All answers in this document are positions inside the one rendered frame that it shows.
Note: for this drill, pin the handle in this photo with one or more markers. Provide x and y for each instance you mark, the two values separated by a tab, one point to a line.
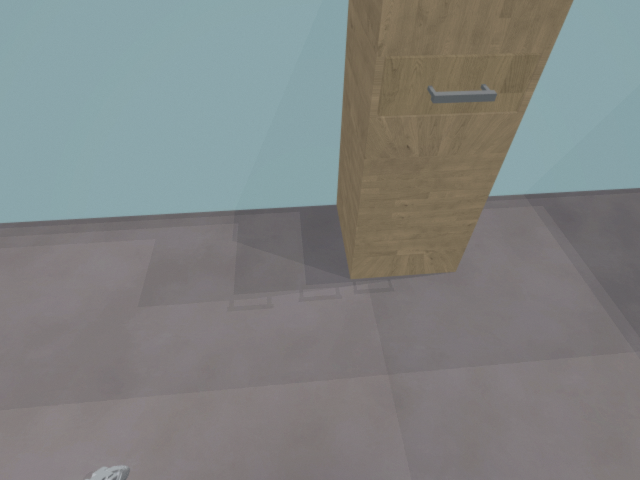
484	95

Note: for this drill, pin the cabinet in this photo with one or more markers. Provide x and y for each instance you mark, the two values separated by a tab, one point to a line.
411	188

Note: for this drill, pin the drawer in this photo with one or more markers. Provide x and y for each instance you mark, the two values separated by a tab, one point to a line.
405	80

